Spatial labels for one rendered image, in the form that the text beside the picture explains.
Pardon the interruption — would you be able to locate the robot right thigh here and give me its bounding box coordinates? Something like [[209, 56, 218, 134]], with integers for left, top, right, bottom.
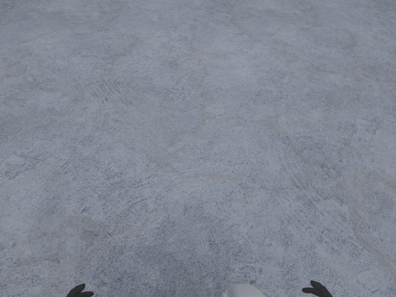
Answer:
[[222, 283, 265, 297]]

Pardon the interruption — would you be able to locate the robot right hand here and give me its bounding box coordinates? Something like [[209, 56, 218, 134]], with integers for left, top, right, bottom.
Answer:
[[302, 280, 333, 297]]

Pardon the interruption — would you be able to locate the robot left hand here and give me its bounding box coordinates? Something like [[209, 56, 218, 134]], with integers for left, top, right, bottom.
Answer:
[[66, 283, 94, 297]]

